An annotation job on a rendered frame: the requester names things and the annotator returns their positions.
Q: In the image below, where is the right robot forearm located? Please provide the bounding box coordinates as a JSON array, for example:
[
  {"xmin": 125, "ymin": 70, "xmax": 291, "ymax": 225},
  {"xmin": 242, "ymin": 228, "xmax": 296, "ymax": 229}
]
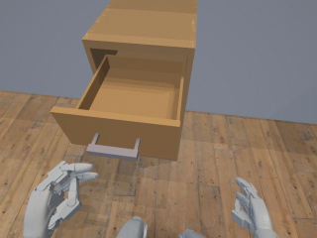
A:
[{"xmin": 253, "ymin": 228, "xmax": 279, "ymax": 238}]

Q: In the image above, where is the drawer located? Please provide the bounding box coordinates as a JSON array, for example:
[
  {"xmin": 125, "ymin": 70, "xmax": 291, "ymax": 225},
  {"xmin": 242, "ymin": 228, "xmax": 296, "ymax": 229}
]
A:
[{"xmin": 50, "ymin": 55, "xmax": 185, "ymax": 158}]

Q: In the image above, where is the cabinet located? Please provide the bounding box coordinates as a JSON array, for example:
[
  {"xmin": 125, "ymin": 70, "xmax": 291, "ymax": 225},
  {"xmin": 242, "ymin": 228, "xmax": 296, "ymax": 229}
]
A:
[{"xmin": 81, "ymin": 0, "xmax": 198, "ymax": 161}]

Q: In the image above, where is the robot left thigh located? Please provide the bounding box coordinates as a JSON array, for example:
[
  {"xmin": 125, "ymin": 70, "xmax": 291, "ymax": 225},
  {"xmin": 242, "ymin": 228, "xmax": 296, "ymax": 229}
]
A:
[{"xmin": 116, "ymin": 219, "xmax": 149, "ymax": 238}]

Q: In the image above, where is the robot left hand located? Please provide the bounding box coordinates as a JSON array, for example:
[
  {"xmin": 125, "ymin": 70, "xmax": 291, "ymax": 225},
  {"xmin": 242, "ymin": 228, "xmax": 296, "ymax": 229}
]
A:
[{"xmin": 23, "ymin": 161, "xmax": 99, "ymax": 238}]

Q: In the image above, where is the robot right hand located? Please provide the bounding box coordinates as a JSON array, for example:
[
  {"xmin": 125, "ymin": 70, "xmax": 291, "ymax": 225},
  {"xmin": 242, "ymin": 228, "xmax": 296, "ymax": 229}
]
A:
[{"xmin": 232, "ymin": 177, "xmax": 273, "ymax": 234}]

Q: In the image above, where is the handle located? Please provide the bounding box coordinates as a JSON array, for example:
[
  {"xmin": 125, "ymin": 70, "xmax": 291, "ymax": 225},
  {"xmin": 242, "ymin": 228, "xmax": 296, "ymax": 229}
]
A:
[{"xmin": 86, "ymin": 133, "xmax": 141, "ymax": 162}]

